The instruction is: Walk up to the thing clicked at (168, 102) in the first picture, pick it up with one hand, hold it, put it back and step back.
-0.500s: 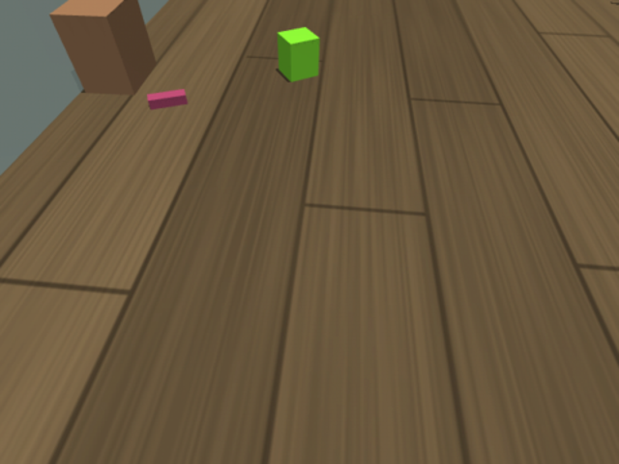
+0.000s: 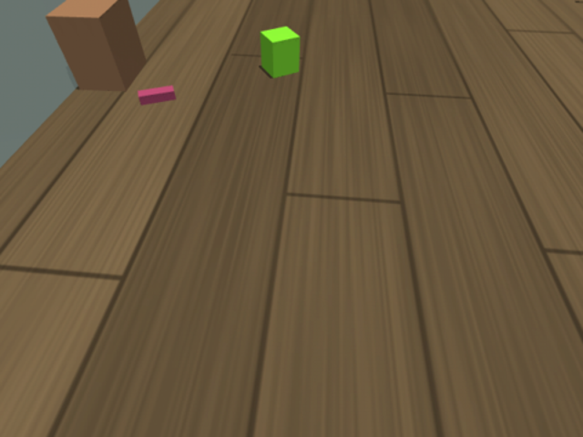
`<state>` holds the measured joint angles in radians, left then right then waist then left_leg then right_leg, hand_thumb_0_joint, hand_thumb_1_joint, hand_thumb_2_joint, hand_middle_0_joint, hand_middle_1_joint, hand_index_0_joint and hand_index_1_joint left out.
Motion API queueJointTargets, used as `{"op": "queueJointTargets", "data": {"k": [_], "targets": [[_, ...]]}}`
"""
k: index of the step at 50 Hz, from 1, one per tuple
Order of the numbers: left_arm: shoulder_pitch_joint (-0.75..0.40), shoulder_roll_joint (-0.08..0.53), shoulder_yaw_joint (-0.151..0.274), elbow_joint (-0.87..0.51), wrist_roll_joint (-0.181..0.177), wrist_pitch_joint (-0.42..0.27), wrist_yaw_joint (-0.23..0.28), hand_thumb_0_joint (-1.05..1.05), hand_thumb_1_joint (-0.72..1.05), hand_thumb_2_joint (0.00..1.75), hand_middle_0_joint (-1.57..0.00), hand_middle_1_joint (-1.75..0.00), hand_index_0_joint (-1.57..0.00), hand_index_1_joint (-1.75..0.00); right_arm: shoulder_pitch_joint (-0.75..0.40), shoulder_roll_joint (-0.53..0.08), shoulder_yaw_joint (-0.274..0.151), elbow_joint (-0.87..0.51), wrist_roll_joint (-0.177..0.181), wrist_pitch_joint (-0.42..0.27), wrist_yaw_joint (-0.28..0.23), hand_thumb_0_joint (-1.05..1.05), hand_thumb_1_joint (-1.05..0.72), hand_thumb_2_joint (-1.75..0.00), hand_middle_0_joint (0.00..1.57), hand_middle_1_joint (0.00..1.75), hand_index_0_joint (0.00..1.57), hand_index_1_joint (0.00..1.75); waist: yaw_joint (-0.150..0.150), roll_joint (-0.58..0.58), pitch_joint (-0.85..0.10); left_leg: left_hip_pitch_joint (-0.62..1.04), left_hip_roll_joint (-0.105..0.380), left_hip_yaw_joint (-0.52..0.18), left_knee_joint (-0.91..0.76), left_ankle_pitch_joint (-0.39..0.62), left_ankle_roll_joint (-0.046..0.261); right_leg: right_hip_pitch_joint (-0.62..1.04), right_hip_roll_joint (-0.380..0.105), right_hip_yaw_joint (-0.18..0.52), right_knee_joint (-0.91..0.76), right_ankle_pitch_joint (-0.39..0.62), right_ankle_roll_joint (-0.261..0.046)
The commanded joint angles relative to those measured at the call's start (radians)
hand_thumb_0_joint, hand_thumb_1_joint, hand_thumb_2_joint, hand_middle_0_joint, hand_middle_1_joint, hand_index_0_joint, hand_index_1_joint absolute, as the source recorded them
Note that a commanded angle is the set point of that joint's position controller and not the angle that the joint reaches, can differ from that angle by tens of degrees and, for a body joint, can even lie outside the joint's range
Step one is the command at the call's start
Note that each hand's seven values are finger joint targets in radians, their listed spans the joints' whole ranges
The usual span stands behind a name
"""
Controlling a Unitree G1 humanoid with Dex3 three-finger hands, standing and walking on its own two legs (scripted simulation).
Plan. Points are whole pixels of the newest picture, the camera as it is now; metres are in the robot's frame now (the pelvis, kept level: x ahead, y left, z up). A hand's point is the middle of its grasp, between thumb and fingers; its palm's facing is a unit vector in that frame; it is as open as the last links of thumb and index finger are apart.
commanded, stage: stand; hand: left
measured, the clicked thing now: (157, 95) +2.18 +0.85 -0.75
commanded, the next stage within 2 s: walk up in 0.62 s
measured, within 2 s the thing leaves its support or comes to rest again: neither
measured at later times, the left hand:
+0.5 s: hand out of the picture +0.08 +0.25 -0.16, palm faces -0.01 -0.94 -0.34, open 7.4 cm
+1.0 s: hand out of the picture +0.11 +0.41 -0.17, palm faces +0.15 -0.90 -0.42, open 7.4 cm
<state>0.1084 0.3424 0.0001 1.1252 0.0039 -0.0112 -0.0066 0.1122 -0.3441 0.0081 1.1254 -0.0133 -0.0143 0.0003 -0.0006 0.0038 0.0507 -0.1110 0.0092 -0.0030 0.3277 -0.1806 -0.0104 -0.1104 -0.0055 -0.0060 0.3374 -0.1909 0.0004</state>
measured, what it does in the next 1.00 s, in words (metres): walks ahead: left foot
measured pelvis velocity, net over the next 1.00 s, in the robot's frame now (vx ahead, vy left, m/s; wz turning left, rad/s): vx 0.10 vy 0.08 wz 0.16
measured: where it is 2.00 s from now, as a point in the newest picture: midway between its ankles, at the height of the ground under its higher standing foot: (239, 306)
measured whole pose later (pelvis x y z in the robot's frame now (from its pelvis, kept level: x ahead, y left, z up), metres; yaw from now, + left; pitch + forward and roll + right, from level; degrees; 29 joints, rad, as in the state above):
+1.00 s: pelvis +0.10 +0.08 -0.03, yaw +9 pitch -2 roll +0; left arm 0.25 0.54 0.10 1.02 0.04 -0.04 -0.07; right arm 0.21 -0.48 -0.12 0.97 -0.03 -0.04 0.12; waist 0.02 -0.06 -0.02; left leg -0.39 0.09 0.08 0.67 -0.25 -0.01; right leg -0.04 -0.16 -0.12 0.63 -0.50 -0.04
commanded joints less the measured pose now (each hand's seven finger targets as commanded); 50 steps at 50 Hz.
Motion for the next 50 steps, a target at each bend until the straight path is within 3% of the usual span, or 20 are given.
{"op": "queueJointTargets", "data": {"k": [1,8,19,30,31,32,33,34,35,36,37,39,42,45,46,47,48,49,50], "targets": [[-0.040,0.219,0.038,-0.065,0.004,-0.021,0.015,0.00,0.90,0.90,-0.20,-0.30,-0.20,-0.30,-0.036,-0.207,-0.041,-0.060,0.005,-0.021,-0.010,0.00,-0.90,-0.90,0.20,0.30,0.20,0.30,-0.001,-0.003,-0.071,0.008,0.115,-0.083,-0.048,0.123,0.032,0.002,-0.124,0.095,-0.054,0.137,-0.027],[-0.035,0.213,0.037,-0.059,0.002,-0.020,0.015,0.00,0.90,0.90,-0.20,-0.30,-0.20,-0.30,-0.034,-0.210,-0.041,-0.057,0.004,-0.018,-0.010,0.00,-0.90,-0.90,0.20,0.30,0.20,0.30,0.000,0.004,-0.066,0.001,0.113,-0.081,-0.053,0.098,0.031,0.002,-0.123,0.095,-0.062,0.117,-0.028],[-0.031,0.218,0.037,-0.061,0.004,-0.023,0.017,0.00,0.90,0.90,-0.20,-0.30,-0.20,-0.30,-0.043,-0.209,-0.042,-0.062,0.006,-0.019,-0.010,0.00,-0.90,-0.90,0.20,0.30,0.20,0.30,0.002,-0.013,-0.075,0.028,0.120,-0.086,-0.045,0.170,0.030,0.005,-0.121,0.088,-0.054,0.178,-0.027],[-0.034,0.217,0.040,-0.062,0.002,-0.023,0.017,0.00,0.90,0.90,-0.20,-0.30,-0.20,-0.30,-0.037,-0.213,-0.042,-0.064,0.006,-0.017,-0.011,0.00,-0.90,-0.90,0.20,0.30,0.20,0.30,0.001,-0.002,-0.075,0.030,0.120,-0.078,-0.045,0.159,0.032,0.017,-0.126,0.098,-0.064,0.187,-0.028],[0.029,0.372,0.119,-0.121,0.016,-0.050,-0.020,0.00,0.90,0.90,-0.20,-0.30,-0.20,-0.30,-0.011,-0.323,-0.120,-0.140,-0.013,-0.032,0.029,0.00,-0.90,-0.90,0.20,0.30,0.20,0.30,0.037,-0.005,-0.180,-0.133,0.080,-0.132,0.071,-0.435,0.103,0.130,-0.097,0.063,0.045,-0.399,-0.063],[0.072,0.366,0.129,-0.108,0.026,-0.055,-0.029,0.00,0.90,0.90,-0.20,-0.30,-0.20,-0.30,-0.097,-0.317,-0.116,-0.166,-0.024,-0.029,0.049,0.00,-0.90,-0.90,0.20,0.30,0.20,0.30,0.084,0.008,-0.070,-0.383,0.058,-0.108,0.130,-0.502,0.085,0.165,-0.155,0.146,0.012,-0.557,-0.096],[0.154,0.393,0.149,-0.105,0.031,-0.063,-0.029,0.00,0.90,0.90,-0.20,-0.30,-0.20,-0.30,-0.188,-0.273,-0.107,-0.222,-0.027,-0.029,0.058,0.00,-0.90,-0.90,0.20,0.30,0.20,0.30,0.137,-0.104,-0.003,-0.602,0.012,-0.010,0.327,-0.391,0.058,0.238,-0.283,0.318,-0.131,-0.706,-0.160],[0.146,0.423,0.157,-0.133,0.033,-0.072,-0.025,0.00,0.90,0.90,-0.20,-0.30,-0.20,-0.30,-0.237,-0.242,-0.100,-0.260,-0.037,-0.032,0.065,0.00,-0.90,-0.90,0.20,0.30,0.20,0.30,0.162,-0.215,0.036,-0.731,0.047,0.011,0.542,-0.271,0.049,0.235,-0.460,0.473,-0.255,-0.702,-0.237],[0.084,0.420,0.156,-0.174,0.034,-0.083,-0.023,0.00,0.90,0.90,-0.20,-0.30,-0.20,-0.30,-0.215,-0.269,-0.112,-0.266,-0.034,-0.036,0.069,0.00,-0.90,-0.90,0.20,0.30,0.20,0.30,0.130,-0.133,0.054,-0.738,0.115,-0.061,0.596,-0.226,0.033,0.182,-0.507,0.504,-0.273,-0.634,-0.270],[0.035,0.386,0.145,-0.196,0.026,-0.086,-0.023,0.00,0.90,0.90,-0.20,-0.30,-0.20,-0.30,-0.155,-0.294,-0.125,-0.247,-0.029,-0.039,0.077,0.00,-0.90,-0.90,0.20,0.30,0.20,0.30,0.084,-0.056,0.023,-0.679,0.131,-0.093,0.611,-0.189,0.023,0.164,-0.441,0.409,-0.247,-0.568,-0.241],[0.008,0.374,0.143,-0.210,0.030,-0.090,-0.024,0.00,0.90,0.90,-0.20,-0.30,-0.20,-0.30,-0.104,-0.299,-0.133,-0.243,-0.021,-0.038,0.089,0.00,-0.90,-0.90,0.20,0.30,0.20,0.30,0.049,-0.063,-0.007,-0.630,0.142,-0.098,0.594,-0.169,0.017,0.158,-0.384,0.317,-0.236,-0.540,-0.213],[-0.029,0.385,0.145,-0.236,0.035,-0.094,-0.030,0.00,0.90,0.90,-0.20,-0.30,-0.20,-0.30,-0.052,-0.303,-0.146,-0.232,-0.016,-0.030,0.112,0.00,-0.90,-0.90,0.20,0.30,0.20,0.30,0.022,-0.140,-0.018,-0.537,0.143,-0.036,0.527,-0.154,0.001,0.103,-0.324,0.167,-0.249,-0.510,-0.192],[-0.063,0.420,0.149,-0.262,0.039,-0.096,-0.045,0.00,0.90,0.90,-0.20,-0.30,-0.20,-0.30,-0.043,-0.285,-0.148,-0.251,-0.016,-0.018,0.135,0.00,-0.90,-0.90,0.20,0.30,0.20,0.30,0.003,-0.175,0.023,-0.349,0.150,0.013,0.414,-0.081,-0.002,-0.100,-0.294,0.035,-0.250,-0.480,-0.169],[-0.062,0.428,0.147,-0.249,0.037,-0.086,-0.055,0.00,0.90,0.90,-0.20,-0.30,-0.20,-0.30,0.025,-0.274,-0.154,-0.231,-0.006,-0.023,0.138,0.00,-0.90,-0.90,0.20,0.30,0.20,0.30,-0.021,-0.134,0.028,-0.141,0.105,0.106,0.332,0.001,-0.002,-0.231,-0.263,-0.054,-0.171,-0.481,-0.162],[-0.084,0.420,0.144,-0.249,0.039,-0.083,-0.057,0.00,0.90,0.90,-0.20,-0.30,-0.20,-0.30,0.093,-0.280,-0.160,-0.211,-0.007,-0.026,0.130,0.00,-0.90,-0.90,0.20,0.30,0.20,0.30,-0.059,-0.106,0.013,-0.064,0.090,0.135,0.301,0.007,0.006,-0.252,-0.266,-0.068,-0.108,-0.504,-0.161],[-0.083,0.403,0.138,-0.246,0.039,-0.078,-0.057,0.00,0.90,0.90,-0.20,-0.30,-0.20,-0.30,0.160,-0.304,-0.169,-0.183,-0.008,-0.031,0.119,0.00,-0.90,-0.90,0.20,0.30,0.20,0.30,-0.087,-0.029,-0.003,0.013,0.057,0.155,0.280,-0.040,0.011,-0.271,-0.234,-0.105,0.021,-0.472,-0.153],[-0.037,0.358,0.118,-0.239,0.041,-0.071,-0.060,0.00,0.90,0.90,-0.20,-0.30,-0.20,-0.30,0.258,-0.345,-0.187,-0.150,-0.012,-0.038,0.104,0.00,-0.90,-0.90,0.20,0.30,0.20,0.30,-0.133,0.112,-0.052,0.172,0.023,0.130,0.248,-0.163,0.041,-0.344,-0.177,-0.152,0.307,-0.353,-0.138],[-0.003,0.262,0.088,-0.253,0.038,-0.066,-0.070,0.00,0.90,0.90,-0.20,-0.30,-0.20,-0.30,0.408,-0.438,-0.214,-0.121,-0.019,-0.047,0.081,0.00,-0.90,-0.90,0.20,0.30,0.20,0.30,-0.196,0.383,-0.086,0.318,0.128,-0.134,0.068,-0.496,0.101,-0.526,-0.076,-0.186,0.752,-0.321,-0.096],[-0.060,0.245,0.073,-0.303,0.009,-0.073,-0.065,0.00,0.90,0.90,-0.20,-0.30,-0.20,-0.30,0.382,-0.543,-0.212,-0.163,0.001,-0.061,0.072,0.00,-0.90,-0.90,0.20,0.30,0.20,0.30,-0.176,0.468,-0.042,0.271,0.376,-0.752,-0.238,-0.699,0.202,-0.753,0.036,-0.074,0.934,-0.391,-0.061]]}}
